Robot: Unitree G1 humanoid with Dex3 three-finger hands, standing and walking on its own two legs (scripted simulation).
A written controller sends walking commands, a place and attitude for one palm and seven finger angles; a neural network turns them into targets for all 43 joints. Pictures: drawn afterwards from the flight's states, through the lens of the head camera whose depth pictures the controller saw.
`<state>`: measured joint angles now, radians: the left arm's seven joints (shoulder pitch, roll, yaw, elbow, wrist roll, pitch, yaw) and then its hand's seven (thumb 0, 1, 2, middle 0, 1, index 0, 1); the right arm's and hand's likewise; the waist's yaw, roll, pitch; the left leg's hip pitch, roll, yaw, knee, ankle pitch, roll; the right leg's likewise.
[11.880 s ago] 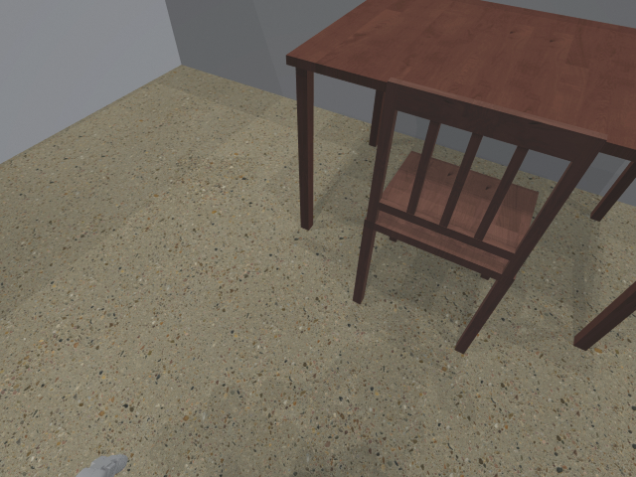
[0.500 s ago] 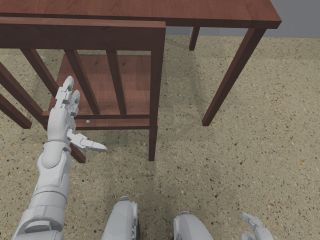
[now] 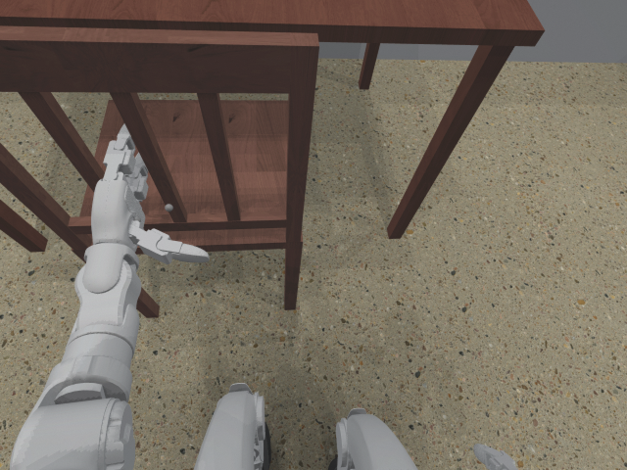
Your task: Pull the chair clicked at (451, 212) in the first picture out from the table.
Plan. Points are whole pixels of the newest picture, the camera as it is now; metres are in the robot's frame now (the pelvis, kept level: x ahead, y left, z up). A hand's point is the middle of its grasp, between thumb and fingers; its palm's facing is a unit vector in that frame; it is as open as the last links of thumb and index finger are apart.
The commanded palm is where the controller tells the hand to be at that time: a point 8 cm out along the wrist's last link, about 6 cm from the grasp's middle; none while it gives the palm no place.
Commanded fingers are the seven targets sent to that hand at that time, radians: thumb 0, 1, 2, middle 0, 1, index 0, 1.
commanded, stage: push the fingers through the gap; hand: left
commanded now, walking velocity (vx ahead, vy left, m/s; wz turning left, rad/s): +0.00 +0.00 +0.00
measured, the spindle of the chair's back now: (157, 167) +0.51 +0.22 +0.01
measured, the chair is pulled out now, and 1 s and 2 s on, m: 0.00 0.00 0.00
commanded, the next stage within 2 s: hook a spindle and tug to test in 0.76 s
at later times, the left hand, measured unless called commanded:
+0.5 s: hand (176, 176) +0.48 +0.18 +0.03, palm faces +0.08 -1.00 -0.04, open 17.0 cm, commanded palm +0.45 +0.22 +0.03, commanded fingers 0.00 -0.50 0.30 -0.06 -0.08 -0.06 -0.08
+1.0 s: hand (172, 177) +0.48 +0.19 +0.03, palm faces +0.08 -1.00 -0.03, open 16.8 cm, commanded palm +0.45 +0.22 +0.03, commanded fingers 0.00 -0.50 0.30 -0.20 -0.52 -0.20 -0.52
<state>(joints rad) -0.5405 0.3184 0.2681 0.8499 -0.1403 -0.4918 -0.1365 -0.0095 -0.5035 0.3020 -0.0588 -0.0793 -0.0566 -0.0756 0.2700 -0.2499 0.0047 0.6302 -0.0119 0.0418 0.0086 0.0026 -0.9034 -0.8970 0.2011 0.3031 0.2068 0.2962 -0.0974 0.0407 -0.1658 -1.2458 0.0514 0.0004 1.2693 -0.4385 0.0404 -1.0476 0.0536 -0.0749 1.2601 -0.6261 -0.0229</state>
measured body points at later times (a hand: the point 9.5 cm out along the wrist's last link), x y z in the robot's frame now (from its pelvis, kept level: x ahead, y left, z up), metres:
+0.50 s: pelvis +0.00 +0.00 -0.01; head +0.14 +0.02 +0.42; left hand +0.47 +0.23 +0.04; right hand +0.04 -0.27 -0.12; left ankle +0.08 +0.10 -0.62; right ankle -0.01 -0.11 -0.62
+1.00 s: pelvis +0.01 -0.01 -0.01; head +0.15 +0.02 +0.42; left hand +0.47 +0.24 +0.03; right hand +0.06 -0.27 -0.12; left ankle +0.08 +0.10 -0.62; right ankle -0.01 -0.11 -0.62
